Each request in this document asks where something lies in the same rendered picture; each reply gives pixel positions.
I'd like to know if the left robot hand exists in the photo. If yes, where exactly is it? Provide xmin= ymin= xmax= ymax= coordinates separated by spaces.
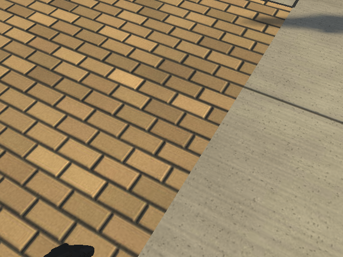
xmin=44 ymin=243 xmax=94 ymax=257

